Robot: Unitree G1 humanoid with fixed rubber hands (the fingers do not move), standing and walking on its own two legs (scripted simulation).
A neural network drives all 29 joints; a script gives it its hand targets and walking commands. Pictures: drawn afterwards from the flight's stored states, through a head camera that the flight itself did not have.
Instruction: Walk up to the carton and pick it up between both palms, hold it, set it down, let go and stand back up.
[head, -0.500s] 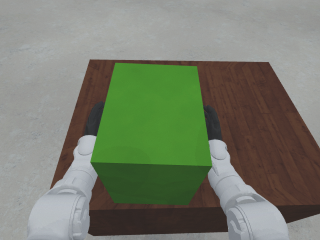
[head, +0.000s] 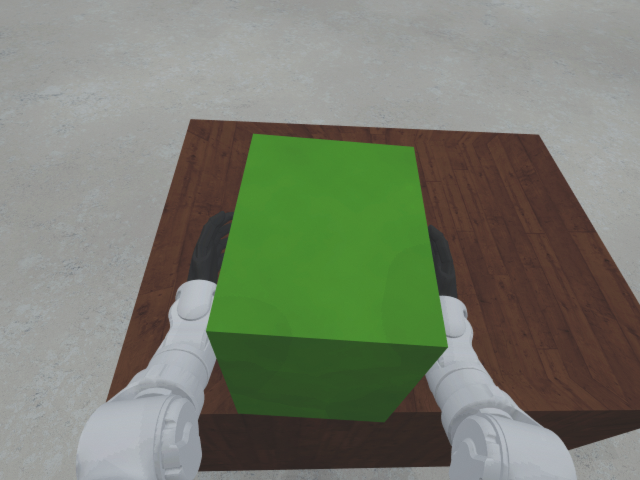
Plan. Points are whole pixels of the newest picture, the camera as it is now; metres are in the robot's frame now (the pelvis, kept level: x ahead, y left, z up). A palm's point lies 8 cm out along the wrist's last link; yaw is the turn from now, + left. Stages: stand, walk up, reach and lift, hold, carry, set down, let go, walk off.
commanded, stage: reach and lift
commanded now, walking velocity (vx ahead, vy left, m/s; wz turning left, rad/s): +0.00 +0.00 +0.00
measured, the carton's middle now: (322, 285) +0.40 +0.01 -0.01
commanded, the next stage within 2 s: none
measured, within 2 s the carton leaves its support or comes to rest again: leaves its support in 0.60 s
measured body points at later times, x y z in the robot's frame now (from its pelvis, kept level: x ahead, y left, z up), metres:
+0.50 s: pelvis +0.00 +0.00 +0.00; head +0.06 +0.02 +0.45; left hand +0.41 +0.16 +0.02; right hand +0.39 -0.15 +0.03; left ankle +0.00 +0.10 -0.74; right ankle +0.02 -0.14 -0.74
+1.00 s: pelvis -0.01 +0.00 +0.00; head +0.04 +0.02 +0.45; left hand +0.40 +0.16 +0.05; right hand +0.39 -0.15 +0.05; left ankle +0.00 +0.10 -0.74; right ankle +0.02 -0.14 -0.74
